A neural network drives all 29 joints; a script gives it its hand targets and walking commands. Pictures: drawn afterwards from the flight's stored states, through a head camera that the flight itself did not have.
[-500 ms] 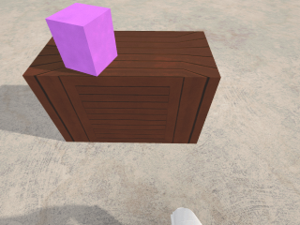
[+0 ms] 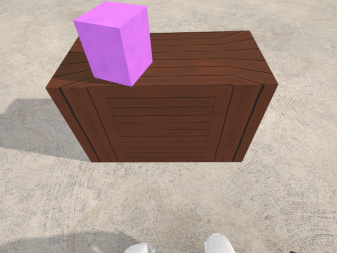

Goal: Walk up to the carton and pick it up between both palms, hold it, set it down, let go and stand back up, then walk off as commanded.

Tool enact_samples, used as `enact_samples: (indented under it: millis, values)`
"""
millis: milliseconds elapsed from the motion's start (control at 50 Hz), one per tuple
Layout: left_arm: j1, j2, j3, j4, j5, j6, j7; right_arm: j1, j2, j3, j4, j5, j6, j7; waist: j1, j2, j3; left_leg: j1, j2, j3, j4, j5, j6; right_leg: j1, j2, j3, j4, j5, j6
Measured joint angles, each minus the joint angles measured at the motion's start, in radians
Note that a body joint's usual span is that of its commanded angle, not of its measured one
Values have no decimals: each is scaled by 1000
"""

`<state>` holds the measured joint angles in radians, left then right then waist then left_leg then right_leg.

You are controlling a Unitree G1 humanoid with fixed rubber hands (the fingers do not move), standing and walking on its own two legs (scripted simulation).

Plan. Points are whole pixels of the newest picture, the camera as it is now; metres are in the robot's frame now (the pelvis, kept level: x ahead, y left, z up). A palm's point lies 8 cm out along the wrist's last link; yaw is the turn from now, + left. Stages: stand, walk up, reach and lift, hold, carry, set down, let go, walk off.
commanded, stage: walk up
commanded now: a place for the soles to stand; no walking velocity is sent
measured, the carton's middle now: (118, 44) +0.92 +0.18 +0.04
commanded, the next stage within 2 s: none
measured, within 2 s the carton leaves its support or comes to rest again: neither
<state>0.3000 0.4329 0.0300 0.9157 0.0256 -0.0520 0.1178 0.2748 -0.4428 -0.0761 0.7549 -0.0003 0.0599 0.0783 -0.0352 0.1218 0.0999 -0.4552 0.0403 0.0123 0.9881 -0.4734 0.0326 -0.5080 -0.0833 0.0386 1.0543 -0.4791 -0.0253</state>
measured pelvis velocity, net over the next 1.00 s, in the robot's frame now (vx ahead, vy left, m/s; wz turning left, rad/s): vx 0.03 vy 0.10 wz -0.08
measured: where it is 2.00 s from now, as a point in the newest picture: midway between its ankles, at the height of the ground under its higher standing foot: outside the picture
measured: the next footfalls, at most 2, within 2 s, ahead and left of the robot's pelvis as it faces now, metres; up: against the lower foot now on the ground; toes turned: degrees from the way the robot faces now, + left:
right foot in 0.26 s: +0.13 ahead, -0.13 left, +0.00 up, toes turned -7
left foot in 0.48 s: +0.10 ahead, +0.20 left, +0.00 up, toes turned -3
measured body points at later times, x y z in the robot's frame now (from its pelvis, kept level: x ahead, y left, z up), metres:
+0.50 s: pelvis +0.02 +0.09 +0.00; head +0.04 +0.07 +0.45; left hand +0.09 +0.44 -0.09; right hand +0.10 -0.23 -0.11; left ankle +0.06 +0.19 -0.69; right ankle +0.08 -0.12 -0.68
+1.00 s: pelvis +0.03 +0.10 +0.01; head +0.05 +0.09 +0.46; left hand +0.13 +0.44 -0.09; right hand +0.09 -0.23 -0.10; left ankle +0.05 +0.20 -0.67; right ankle +0.09 -0.06 -0.68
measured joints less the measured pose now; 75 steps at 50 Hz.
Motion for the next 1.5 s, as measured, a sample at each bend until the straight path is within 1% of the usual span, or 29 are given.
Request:
enact_samples:
  millis: [40, 140, 200, 240, 280, 320, 360, 400, 460, 480, 500, 520, 560, 600, 720, 820, 900, 940, 960, 1020, 1060, 1100, 1200, 1240, 1300, 1360, 1400, 1420, 1500]
  values:
    - [1, 1, 0, 1, -5, 3, 0, 5, 5, 0, 1, 0, 4, -3, -11, -18, -1, 20, -15, 20, -36, 13, 11, -27, 22, 0, 66, -2, 0]
    - [1, 1, 0, 0, -6, -9, -5, 7, 5, 0, -1, 0, -10, -14, -26, -45, -4, 58, -39, 56, -129, 48, 41, -29, 30, -37, 54, -2, 0]
    - [1, 1, 0, 0, -6, -19, -7, 7, 5, 0, -12, 0, -14, -14, -26, -50, -4, 58, -39, 79, -150, 51, 50, -24, 29, -52, -39, -2, 0]
    - [2, 2, 0, -1, -6, -33, -6, 7, 6, 1, -17, 0, -6, -14, -26, -51, -4, 58, -40, 91, -145, 44, 53, 10, 29, -67, -173, 61, 0]
    - [2, 4, 0, -1, -6, -49, -1, 6, 5, 0, -28, 0, 4, -15, -25, -48, 5, 46, -39, 91, -84, 22, 48, 50, 29, -74, -259, 185, 12]
    - [2, 4, 0, 0, -7, -51, 0, 4, 6, 0, -30, 0, 20, -18, -11, -35, 6, 5, -39, 63, 58, -31, 20, 54, 29, -76, -234, 177, 38]
    - [2, 4, 0, 0, -7, -50, 9, 0, 5, 0, -31, 0, 35, -20, 8, -26, -1, -38, -38, 24, 196, -71, 6, 60, 23, -71, -234, 158, 28]
    - [2, 4, 0, 0, -7, -47, 13, -9, 4, 0, -32, 0, 33, -19, 21, -21, -2, -52, -29, -9, 231, -73, 4, 60, 9, -58, -234, 153, 24]
    - [2, 3, -1, 0, -2, -37, 3, -11, 3, 0, -31, 0, 16, -14, 21, -9, -5, -29, -1, -37, 110, -77, 4, 58, -13, -55, -232, 150, 24]
    - [2, 3, -1, 0, -1, -28, -4, -5, 1, 0, -31, 0, 5, -14, 20, -6, -9, -1, 2, -42, 8, -73, 4, 48, -19, -50, -215, 132, 21]
    - [-2, 3, 0, 1, 0, -16, -8, -2, 1, 0, -29, 0, -7, -14, 19, -8, -3, 5, -3, -37, -19, -33, -3, 32, -20, -37, -168, 80, 11]
    - [-4, 3, 0, 2, 0, -3, -11, 1, 3, 0, -24, 0, -13, -16, 19, -15, 9, 6, -11, -24, 4, -20, -4, 18, -16, -22, -97, 30, 7]
    - [-4, 3, 0, 2, -1, 17, -14, 6, 14, 0, 0, 0, -13, -22, 11, -30, 10, 10, -23, -10, 16, -16, 3, -11, 9, -5, 15, 14, 6]
    - [-3, 4, -1, 1, -4, 18, -22, 6, 22, 0, 20, 0, -15, -29, 7, -51, 9, 26, -34, 3, -21, 1, 8, -21, 24, -4, 52, 13, 6]
    - [-3, 4, 0, 1, -5, 11, -51, 5, 23, 0, 30, 0, -62, -50, 7, -97, -5, 42, -48, 28, -132, 57, 30, -21, 26, -3, 46, 13, 6]
    - [-15, 4, 0, 0, -5, -6, -59, 5, 23, 0, 31, 0, -75, -58, 8, -118, -7, 42, -49, 39, -160, 69, 30, -15, 25, -3, -66, 12, 6]
    - [-18, 4, 0, 1, -5, -24, -59, 3, 23, 0, 31, 0, -59, -58, 9, -117, -6, 42, -48, 42, -115, 42, 17, 49, 26, -19, -247, 151, 14]
    - [-19, -3, 0, 1, -5, -26, -59, -4, 24, 0, 32, 0, -44, -59, 10, -100, -6, 42, -44, 35, -79, 13, 14, 52, 29, -22, -226, 155, 49]
    - [-18, -4, 0, 1, -5, -26, -60, -8, 24, 0, 32, 0, -36, -59, 13, -94, -9, 41, -44, 34, -53, -30, 14, 55, 29, -21, -224, 148, 50]
    - [-25, -4, 0, 1, -5, -20, -60, -14, 23, 0, 31, 0, -38, -59, 15, -78, -13, 47, -43, 26, -45, -61, 14, 53, 25, -19, -224, 141, 37]
    - [-34, -4, 0, 1, -5, -6, -61, -14, 24, 0, 39, 0, -48, -58, 14, -65, -11, 61, -43, 23, -108, 8, 14, 50, 25, -19, -218, 136, 37]
    - [-35, -4, 0, 1, -5, 13, -62, -14, 25, 0, 58, 0, -53, -56, 12, -59, -14, 61, -43, 25, -104, 35, 15, 49, 25, -18, -192, 80, 29]
    - [-35, -4, 0, 1, -5, 17, -68, -14, 25, 0, 71, 0, -62, -56, 12, -74, -20, 61, -43, 31, -131, 45, 16, 48, 25, -18, -163, 61, 27]
    - [-34, -4, 0, 0, -5, 9, -69, -14, 25, 0, 71, 0, -60, -56, 15, -86, -21, 61, -43, 36, -129, 43, 11, 68, 25, -18, -205, 68, 24]
    - [-35, -7, 0, 1, -5, -10, -69, -20, 25, 0, 72, 0, -47, -56, 17, -89, -19, 62, -40, 31, -116, 32, 2, 77, 26, -21, -224, 126, 55]
    - [-35, -7, 0, 1, -5, -17, -69, -30, 25, 0, 71, 0, -38, -56, 20, -87, -19, 62, -40, 26, -84, -39, 2, 77, 26, -20, -224, 120, 56]
    - [-38, -7, 0, 1, -5, -13, -69, -31, 24, 0, 72, 0, -42, -56, 19, -81, -19, 71, -40, 22, -122, 5, 2, 75, 26, -20, -224, 120, 56]
    - [-41, -7, 0, 2, -5, -7, -69, -31, 25, 0, 75, 0, -46, -56, 20, -80, -19, 72, -40, 23, -130, 50, 2, 76, 26, -19, -224, 121, 55]
    - [-42, -7, 0, 1, -5, 13, -69, -31, 25, 0, 82, 0, -58, -55, 18, -81, -22, 72, -40, 25, -134, 44, 8, 76, 26, -19, -202, 37, 31]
